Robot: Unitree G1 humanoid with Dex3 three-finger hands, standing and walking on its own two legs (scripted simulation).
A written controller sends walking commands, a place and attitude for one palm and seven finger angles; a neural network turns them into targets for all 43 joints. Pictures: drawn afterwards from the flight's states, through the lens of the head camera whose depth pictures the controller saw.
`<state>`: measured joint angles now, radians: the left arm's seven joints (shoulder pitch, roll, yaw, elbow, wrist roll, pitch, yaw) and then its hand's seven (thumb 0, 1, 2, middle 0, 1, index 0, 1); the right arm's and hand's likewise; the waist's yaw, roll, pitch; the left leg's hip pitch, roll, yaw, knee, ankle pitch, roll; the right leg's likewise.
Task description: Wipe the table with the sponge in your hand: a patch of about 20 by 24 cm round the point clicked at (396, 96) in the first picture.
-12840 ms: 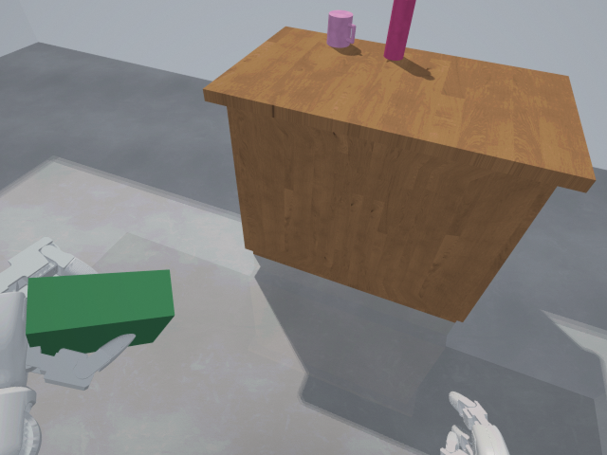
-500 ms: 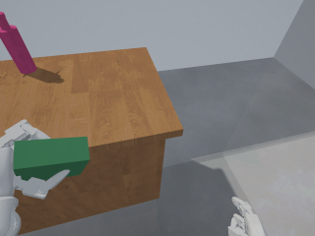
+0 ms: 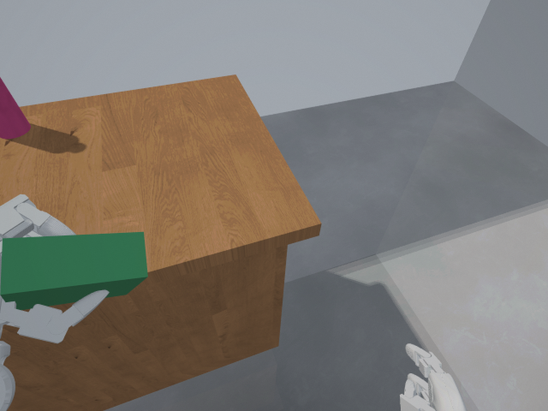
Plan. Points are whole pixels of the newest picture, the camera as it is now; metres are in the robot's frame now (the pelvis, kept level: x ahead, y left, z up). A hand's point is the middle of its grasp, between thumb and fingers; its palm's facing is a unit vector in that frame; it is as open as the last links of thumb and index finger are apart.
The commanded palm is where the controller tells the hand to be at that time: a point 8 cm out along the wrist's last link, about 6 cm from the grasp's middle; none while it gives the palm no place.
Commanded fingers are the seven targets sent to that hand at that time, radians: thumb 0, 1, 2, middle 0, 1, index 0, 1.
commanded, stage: shuffle to correct the standing spot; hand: left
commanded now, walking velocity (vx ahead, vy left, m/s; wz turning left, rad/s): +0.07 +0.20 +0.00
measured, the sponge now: (96, 270) +0.23 +0.21 +0.16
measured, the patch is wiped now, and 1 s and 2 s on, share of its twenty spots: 0.00 0.00 0.00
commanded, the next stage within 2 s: come to a stop and stand still in 0.78 s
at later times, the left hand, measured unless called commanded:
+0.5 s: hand (14, 249) +0.23 +0.29 +0.18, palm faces +0.32 -0.84 -0.44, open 9.2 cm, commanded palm +0.18 +0.34 +0.19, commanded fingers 0.00 0.10 1.30 -1.20 -1.60 -1.20 -1.60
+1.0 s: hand out of the picture +0.26 +0.40 +0.18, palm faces +0.36 -0.82 -0.45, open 9.2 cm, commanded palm +0.20 +0.44 +0.19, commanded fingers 0.00 0.10 1.30 -1.20 -1.60 -1.20 -1.60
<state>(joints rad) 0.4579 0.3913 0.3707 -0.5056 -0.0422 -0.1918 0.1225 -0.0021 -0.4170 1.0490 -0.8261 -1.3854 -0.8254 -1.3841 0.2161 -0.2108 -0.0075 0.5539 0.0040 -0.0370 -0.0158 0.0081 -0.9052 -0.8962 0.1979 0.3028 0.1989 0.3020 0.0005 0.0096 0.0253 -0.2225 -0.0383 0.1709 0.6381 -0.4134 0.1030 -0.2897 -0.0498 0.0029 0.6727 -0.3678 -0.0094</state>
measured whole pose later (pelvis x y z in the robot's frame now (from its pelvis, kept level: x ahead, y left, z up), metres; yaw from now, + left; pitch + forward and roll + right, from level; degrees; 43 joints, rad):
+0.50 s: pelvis +0.01 +0.07 +0.01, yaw -3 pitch +0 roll +1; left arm 0.50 0.38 0.38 -0.52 -0.03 -0.23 0.13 0.00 -0.42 1.05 -0.83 -1.39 -0.82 -1.39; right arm 0.24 -0.22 -0.02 0.61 0.02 -0.06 0.00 0.01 -0.91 -0.90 0.20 0.30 0.20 0.30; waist -0.02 -0.02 0.04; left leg -0.36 0.01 0.03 0.70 -0.33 0.01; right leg -0.27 -0.10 0.04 0.61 -0.33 0.07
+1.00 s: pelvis +0.02 +0.17 +0.00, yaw -4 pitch -1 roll +2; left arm 0.42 0.41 0.40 -0.49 -0.02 -0.18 0.14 0.00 -0.42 1.05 -0.82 -1.39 -0.82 -1.39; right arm 0.19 -0.17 -0.02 0.60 0.02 -0.11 -0.02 0.01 -0.91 -0.90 0.20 0.30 0.20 0.30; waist 0.00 -0.04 0.06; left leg -0.34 -0.02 0.04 0.64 -0.29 0.01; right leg -0.38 -0.06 -0.01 0.89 -0.48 0.01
